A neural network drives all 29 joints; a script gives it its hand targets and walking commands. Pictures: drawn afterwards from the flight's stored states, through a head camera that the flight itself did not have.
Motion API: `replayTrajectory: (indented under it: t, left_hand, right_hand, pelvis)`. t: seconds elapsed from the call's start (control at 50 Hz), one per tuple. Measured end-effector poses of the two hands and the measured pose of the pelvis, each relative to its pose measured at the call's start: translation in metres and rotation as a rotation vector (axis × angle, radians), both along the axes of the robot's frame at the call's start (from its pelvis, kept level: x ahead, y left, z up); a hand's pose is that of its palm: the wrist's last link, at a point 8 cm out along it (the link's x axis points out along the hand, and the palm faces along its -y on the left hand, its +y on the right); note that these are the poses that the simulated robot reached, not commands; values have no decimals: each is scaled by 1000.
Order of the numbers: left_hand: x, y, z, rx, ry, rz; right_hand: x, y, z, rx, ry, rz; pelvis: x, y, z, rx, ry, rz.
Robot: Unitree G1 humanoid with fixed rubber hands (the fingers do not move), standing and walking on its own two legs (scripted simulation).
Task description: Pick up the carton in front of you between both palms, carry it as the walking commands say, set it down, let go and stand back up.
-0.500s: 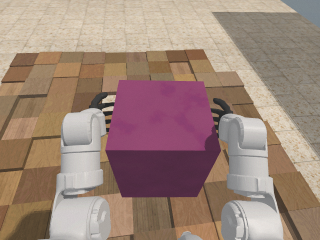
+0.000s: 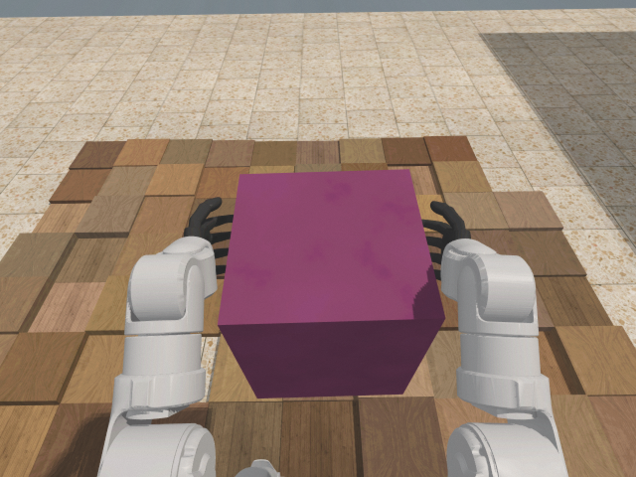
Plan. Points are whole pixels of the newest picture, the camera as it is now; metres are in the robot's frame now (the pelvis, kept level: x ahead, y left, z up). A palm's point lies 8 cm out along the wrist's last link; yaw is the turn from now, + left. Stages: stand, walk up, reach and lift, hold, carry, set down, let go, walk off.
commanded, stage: carry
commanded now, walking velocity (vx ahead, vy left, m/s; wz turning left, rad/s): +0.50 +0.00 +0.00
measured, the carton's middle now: (327, 292) +0.36 +0.01 +0.04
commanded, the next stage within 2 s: none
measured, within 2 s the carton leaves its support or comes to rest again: neither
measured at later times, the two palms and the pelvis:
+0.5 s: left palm (228, 130) +0.69 +0.21 +0.07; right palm (390, 136) +0.67 -0.09 +0.07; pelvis +0.34 +0.07 -0.03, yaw +1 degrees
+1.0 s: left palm (240, 20) +1.05 +0.25 +0.14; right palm (366, 21) +1.07 -0.05 +0.13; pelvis +0.69 +0.07 -0.01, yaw +2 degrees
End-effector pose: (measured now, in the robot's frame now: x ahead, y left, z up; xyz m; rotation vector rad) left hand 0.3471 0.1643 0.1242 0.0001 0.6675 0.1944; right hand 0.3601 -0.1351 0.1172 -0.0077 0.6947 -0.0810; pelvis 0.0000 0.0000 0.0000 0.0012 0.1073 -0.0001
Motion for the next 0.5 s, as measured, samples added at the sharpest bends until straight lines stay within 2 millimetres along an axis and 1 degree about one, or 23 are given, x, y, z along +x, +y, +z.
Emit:
replayTrajectory:
  t: [0.04,0.08,0.12,0.18,0.24,0.3,0.34,0.4,0.44,0.5]
  left_hand:
    - [28,6,0,-4,-6,-4]
    - [57,14,-4,-7,-6,-9]
    - [88,23,-12,-10,-2,-17]
    - [138,35,-30,-21,3,-46]
    - [174,41,-52,-35,68,-67]
    - [206,43,-65,-34,122,-86]
    - [230,43,-67,-35,127,-95]
    - [267,45,-66,-41,106,-98]
    - [294,46,-62,-44,80,-95]
    - [339,47,-53,-42,31,-88]
  right_hand:
    - [27,6,2,-2,-6,-5]
    - [56,14,0,-8,-6,-8]
    - [86,23,-5,-20,-3,-11]
    - [127,34,-19,-45,3,-31]
    - [156,41,-39,-59,67,-50]
    - [180,43,-55,-52,122,-72]
    - [199,44,-58,-48,127,-85]
    - [235,45,-57,-41,105,-98]
    - [262,46,-53,-39,79,-100]
    - [309,47,-42,-43,30,-93]
  pelvis:
    - [29,6,-4,-8,-4,-1]
    - [61,14,-11,-18,-10,-2]
    - [94,23,-20,-29,-19,-3]
    - [144,38,-38,-34,-45,-8]
    - [179,49,-39,-21,-42,-14]
    - [211,60,-33,-27,-34,-13]
    - [233,65,-29,-30,-29,-10]
    - [268,70,-26,-34,-23,-2]
    - [295,72,-25,-36,-22,4]
    - [338,72,-27,-39,-22,14]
